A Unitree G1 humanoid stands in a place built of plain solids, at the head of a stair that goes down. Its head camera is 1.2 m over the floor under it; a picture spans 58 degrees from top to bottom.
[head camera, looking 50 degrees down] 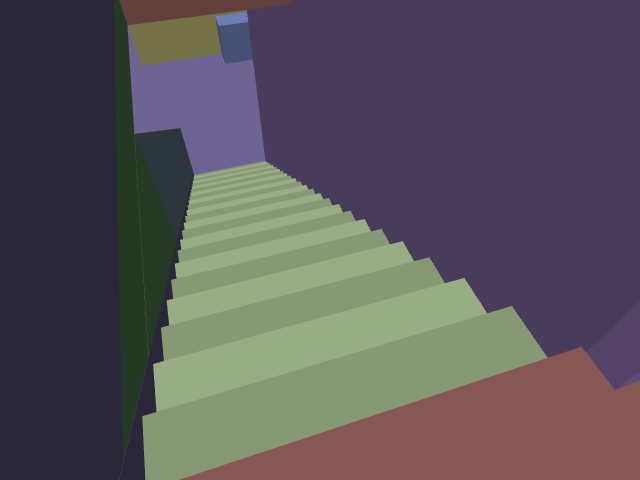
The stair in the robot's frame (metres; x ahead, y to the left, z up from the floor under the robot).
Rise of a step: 0.17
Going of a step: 0.26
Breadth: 1.32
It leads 17 degrees to the left of straight ahead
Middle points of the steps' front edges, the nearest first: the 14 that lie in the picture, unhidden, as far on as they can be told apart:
0.39 -0.16 0.00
0.64 -0.08 -0.17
0.89 0.00 -0.35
1.14 0.08 -0.52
1.39 0.16 -0.70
1.63 0.23 -0.87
1.88 0.31 -1.04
2.13 0.39 -1.22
2.38 0.47 -1.39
2.63 0.55 -1.57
2.88 0.62 -1.74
3.12 0.70 -1.92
3.37 0.78 -2.09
3.62 0.86 -2.27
